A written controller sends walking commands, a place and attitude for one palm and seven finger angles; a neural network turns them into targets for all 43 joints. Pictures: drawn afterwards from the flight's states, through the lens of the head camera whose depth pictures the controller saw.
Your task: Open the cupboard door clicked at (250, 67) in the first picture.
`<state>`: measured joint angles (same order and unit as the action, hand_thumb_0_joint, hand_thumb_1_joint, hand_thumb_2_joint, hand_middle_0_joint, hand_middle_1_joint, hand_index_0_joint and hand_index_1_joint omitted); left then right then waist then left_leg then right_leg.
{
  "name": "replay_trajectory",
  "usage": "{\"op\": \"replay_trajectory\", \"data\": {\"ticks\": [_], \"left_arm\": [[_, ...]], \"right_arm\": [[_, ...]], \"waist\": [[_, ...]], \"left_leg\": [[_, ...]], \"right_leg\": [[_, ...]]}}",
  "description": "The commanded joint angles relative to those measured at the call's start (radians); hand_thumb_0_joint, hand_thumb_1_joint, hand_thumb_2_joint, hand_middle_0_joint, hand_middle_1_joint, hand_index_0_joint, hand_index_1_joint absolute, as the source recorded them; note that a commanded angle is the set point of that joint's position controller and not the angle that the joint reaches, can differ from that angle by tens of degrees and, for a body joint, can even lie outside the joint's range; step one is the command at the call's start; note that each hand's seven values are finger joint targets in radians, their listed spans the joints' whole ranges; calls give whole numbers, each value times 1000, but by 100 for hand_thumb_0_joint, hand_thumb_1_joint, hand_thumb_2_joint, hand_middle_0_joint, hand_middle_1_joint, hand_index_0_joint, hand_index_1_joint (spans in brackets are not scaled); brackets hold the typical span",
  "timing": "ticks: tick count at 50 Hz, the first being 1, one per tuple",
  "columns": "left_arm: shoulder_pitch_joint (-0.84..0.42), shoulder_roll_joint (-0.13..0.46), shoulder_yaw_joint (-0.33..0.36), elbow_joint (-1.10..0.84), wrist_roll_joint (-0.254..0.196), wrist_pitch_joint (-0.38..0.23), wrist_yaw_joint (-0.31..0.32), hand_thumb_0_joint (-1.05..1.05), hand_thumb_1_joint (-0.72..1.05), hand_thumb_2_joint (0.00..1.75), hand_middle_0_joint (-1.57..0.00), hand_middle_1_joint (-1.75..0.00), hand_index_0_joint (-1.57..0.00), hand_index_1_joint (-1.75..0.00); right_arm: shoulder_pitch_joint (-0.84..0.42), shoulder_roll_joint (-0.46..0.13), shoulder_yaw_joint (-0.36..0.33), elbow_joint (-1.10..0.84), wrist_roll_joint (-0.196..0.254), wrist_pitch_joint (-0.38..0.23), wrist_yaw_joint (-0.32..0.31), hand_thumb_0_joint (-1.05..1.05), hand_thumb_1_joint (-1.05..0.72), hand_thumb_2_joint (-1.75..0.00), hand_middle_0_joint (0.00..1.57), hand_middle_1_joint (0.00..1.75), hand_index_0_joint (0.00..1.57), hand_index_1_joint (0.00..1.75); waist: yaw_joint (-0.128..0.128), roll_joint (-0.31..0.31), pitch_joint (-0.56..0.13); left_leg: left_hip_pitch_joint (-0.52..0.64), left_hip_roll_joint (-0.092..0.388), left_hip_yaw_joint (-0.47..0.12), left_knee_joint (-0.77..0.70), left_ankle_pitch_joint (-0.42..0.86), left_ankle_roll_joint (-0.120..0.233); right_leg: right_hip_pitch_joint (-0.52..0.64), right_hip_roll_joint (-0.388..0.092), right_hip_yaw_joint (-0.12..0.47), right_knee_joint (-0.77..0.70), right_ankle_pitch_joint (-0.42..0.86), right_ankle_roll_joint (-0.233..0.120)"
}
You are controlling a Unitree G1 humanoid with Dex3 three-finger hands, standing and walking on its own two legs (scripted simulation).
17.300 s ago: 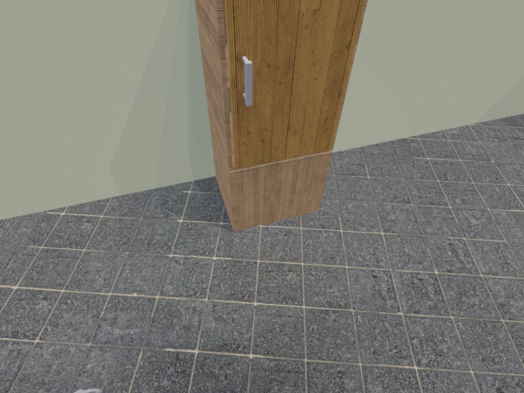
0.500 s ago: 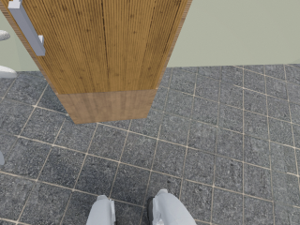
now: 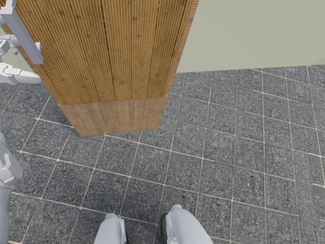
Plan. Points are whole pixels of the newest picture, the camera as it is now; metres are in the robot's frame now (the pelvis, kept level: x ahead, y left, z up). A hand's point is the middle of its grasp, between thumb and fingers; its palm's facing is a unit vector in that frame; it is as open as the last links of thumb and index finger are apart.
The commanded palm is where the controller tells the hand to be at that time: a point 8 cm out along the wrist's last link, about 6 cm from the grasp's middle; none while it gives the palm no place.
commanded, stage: slide the fingers in behind the handle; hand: left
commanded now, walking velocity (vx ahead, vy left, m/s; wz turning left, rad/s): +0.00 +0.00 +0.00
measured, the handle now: (25, 32) +0.58 +0.24 +0.09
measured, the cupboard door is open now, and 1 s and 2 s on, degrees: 0 0 0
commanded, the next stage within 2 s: close the thumb around the handle in 1.04 s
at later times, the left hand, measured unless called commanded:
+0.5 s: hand (31, 53) +0.53 +0.23 +0.08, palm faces +0.05 -1.00 -0.04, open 13.9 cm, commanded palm +0.51 +0.25 +0.08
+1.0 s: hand (38, 52) +0.53 +0.22 +0.08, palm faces +0.04 -1.00 -0.03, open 13.8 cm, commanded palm +0.51 +0.26 +0.08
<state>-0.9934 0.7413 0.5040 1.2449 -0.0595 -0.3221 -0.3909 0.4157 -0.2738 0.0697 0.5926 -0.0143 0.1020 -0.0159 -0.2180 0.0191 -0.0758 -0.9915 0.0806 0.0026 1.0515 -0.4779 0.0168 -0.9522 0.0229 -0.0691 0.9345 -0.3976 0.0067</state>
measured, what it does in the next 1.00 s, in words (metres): stands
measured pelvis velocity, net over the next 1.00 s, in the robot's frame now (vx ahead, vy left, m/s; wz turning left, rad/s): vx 0.01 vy -0.01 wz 0.01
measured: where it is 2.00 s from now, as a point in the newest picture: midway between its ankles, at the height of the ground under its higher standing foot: outside the picture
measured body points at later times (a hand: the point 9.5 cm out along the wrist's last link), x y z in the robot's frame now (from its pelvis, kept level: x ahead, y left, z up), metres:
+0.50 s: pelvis +0.01 -0.01 +0.00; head +0.16 +0.03 +0.42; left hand +0.52 +0.28 +0.08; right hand +0.00 -0.27 -0.10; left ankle +0.00 +0.10 -0.67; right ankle +0.02 -0.13 -0.67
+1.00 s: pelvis +0.01 -0.01 +0.00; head +0.15 +0.02 +0.42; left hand +0.52 +0.27 +0.08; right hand -0.01 -0.27 -0.10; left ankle +0.00 +0.10 -0.67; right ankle +0.02 -0.13 -0.67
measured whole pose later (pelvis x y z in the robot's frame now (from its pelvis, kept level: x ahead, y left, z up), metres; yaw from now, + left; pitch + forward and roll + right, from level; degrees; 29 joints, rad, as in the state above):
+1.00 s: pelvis +0.01 -0.01 +0.00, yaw +1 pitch +23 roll -4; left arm -0.98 0.63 0.45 1.23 -0.06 -0.36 -0.30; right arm 0.41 -0.27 0.05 0.61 -0.02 0.08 0.00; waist -0.20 0.02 -0.09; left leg -0.97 0.08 0.00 1.04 -0.48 0.00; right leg -0.94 0.02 -0.07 0.95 -0.42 -0.01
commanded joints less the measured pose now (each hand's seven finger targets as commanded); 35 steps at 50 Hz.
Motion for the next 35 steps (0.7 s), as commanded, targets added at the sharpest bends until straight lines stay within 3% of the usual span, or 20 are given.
{"op": "replay_trajectory", "data": {"ticks": [1, 4, 6, 9, 11, 12, 13, 14, 16, 17, 19, 22, 23, 25, 26, 29, 31, 32, 35], "left_arm": [[-404, 263, 8, -253, -26, -77, 13, 0, -50, 30, -30, -120, -30, -120], [-419, 227, -14, -219, -35, -70, 16, 0, -50, 30, -30, -120, -30, -120], [-429, 239, 0, -238, -35, -77, 19, 0, -50, 30, -30, -120, -30, -120], [-444, 175, -46, -240, -33, -77, 29, 0, -50, 30, -30, -120, -30, -120], [-455, 170, -48, -259, -31, -85, 36, 0, -50, 30, -30, -120, -30, -120], [-433, 163, -47, -253, -29, -83, 38, 0, -50, 30, -30, -120, -30, -120], [-449, 131, -72, -263, -31, -84, 38, 0, -50, 30, -30, -120, -30, -120], [-436, 125, -68, -253, -32, -80, 41, 0, -50, 30, -30, -120, -30, -120], [-444, 113, -65, -241, -45, -78, 48, 0, -50, 30, -30, -120, -30, -120], [-454, 149, -43, -236, -40, -77, 56, 0, -50, 30, -30, -120, -30, -120], [-458, 152, -48, -249, -27, -80, 72, 0, -50, 30, -30, -120, -30, -120], [-424, 109, -69, -275, -15, -97, 85, 0, -50, 30, -30, -120, -30, -120], [-437, 84, -89, -277, -22, -96, 85, 0, -50, 30, -30, -120, -30, -120], [-439, 58, -93, -273, -38, -96, 85, 0, -50, 30, -30, -120, -30, -120], [-433, 80, -69, -273, -43, -96, 88, 0, -50, 30, -30, -120, -30, -120], [-418, 72, -71, -237, -33, -88, 111, 0, -50, 30, -30, -120, -30, -120], [-415, 126, -35, -243, -16, -97, 132, 0, -50, 30, -30, -120, -30, -120], [-400, 97, -62, -246, -9, -100, 132, 0, -50, 30, -30, -120, -30, -120], [-414, 84, -70, -266, -12, -114, 125, 0, -50, 30, -30, -120, -30, -120]], "right_arm": [[206, -201, -77, -31, -4, -10, -11, 0, -90, -90, 20, 30, 20, 30], [204, -201, -78, -19, -1, -11, -9, 0, -90, -90, 20, 30, 20, 30], [207, -201, -81, -17, -3, -12, -12, 0, -90, -90, 20, 30, 20, 30], [207, -194, -83, -6, -5, -17, -9, 0, -90, -90, 20, 30, 20, 30], [213, -195, -86, 1, -8, -17, -8, 0, -90, -90, 20, 30, 20, 30], [214, -192, -87, 0, -7, -16, -6, 0, -90, -90, 20, 30, 20, 30], [209, -189, -87, 3, -7, -17, -3, 0, -90, -90, 20, 30, 20, 30], [212, -189, -89, 4, -7, -17, -3, 0, -90, -90, 20, 30, 20, 30], [206, -189, -88, 5, -6, -18, -4, 0, -90, -90, 20, 30, 20, 30], [208, -191, -87, 9, -6, -18, -6, 0, -90, -90, 20, 30, 20, 30], [204, -188, -86, 3, -7, -22, -3, 0, -90, -90, 20, 30, 20, 30], [205, -180, -91, 1, -10, -24, 6, 0, -90, -90, 20, 30, 20, 30], [202, -179, -90, 4, -9, -23, 7, 0, -90, -90, 20, 30, 20, 30], [202, -179, -93, 2, -8, -24, 6, 0, -90, -90, 20, 30, 20, 30], [200, -182, -93, 4, -8, -24, 6, 0, -90, -90, 20, 30, 20, 30], [191, -176, -89, -3, -8, -26, 9, 0, -90, -90, 20, 30, 20, 30], [198, -180, -88, -11, -10, -26, 9, 0, -90, -90, 20, 30, 20, 30], [190, -174, -87, -18, -8, -28, 11, 0, -90, -90, 20, 30, 20, 30], [197, -173, -91, -14, -9, -29, 11, 0, -90, -90, 20, 30, 20, 30]], "waist": [[12, 231, -533], [-8, 181, -479], [1, 210, -520], [-13, 217, -490], [-15, 221, -534], [-4, 229, -534], [-12, 237, -525], [-11, 203, -516], [-15, 205, -518], [-12, 188, -503], [-9, 190, -502], [5, 242, -546], [-10, 212, -529], [-12, 196, -523], [2, 207, -532], [-1, 167, -485], [11, 152, -499], [10, 157, -506], [3, 160, -520]], "left_leg": [[460, -33, -65, -104, 506, 8], [413, -35, -61, -104, 447, 15], [436, -37, -61, -99, 481, 12], [455, -34, -65, -99, 482, 10], [487, -32, -70, -91, 525, 8], [490, -34, -68, -91, 530, 7], [495, -34, -69, -92, 526, 6], [484, -35, -70, -95, 516, 7], [475, -37, -67, -90, 509, 9], [455, -35, -69, -93, 499, 9], [435, -41, -62, -95, 478, 12], [506, -38, -67, -88, 553, 4], [498, -36, -68, -93, 536, 5], [494, -39, -68, -96, 532, 7], [492, -39, -67, -99, 534, 3], [432, -45, -56, -103, 473, 10], [408, -48, -53, -106, 468, 13], [400, -51, -44, -104, 461, 14], [416, -49, -44, -98, 483, 15]], "right_leg": [[176, 41, 16, -69, 318, -22], [173, 43, 20, -82, 292, -18], [185, 40, 22, -73, 321, -21], [146, 39, 17, -78, 302, -20], [148, 39, 17, -70, 330, -21], [150, 40, 16, -71, 330, -23], [143, 40, 16, -73, 328, -23], [151, 41, 12, -75, 324, -22], [149, 41, 16, -74, 328, -21], [160, 39, 15, -72, 325, -22], [179, 37, 21, -73, 326, -20], [160, 39, 18, -66, 351, -25], [162, 40, 14, -70, 346, -22], [171, 42, 15, -73, 351, -25], [179, 39, 13, -71, 351, -25], [190, 38, 18, -76, 333, -21], [226, 37, 25, -70, 348, -20], [235, 35, 30, -71, 354, -18], [242, 37, 32, -67, 380, -22]]}}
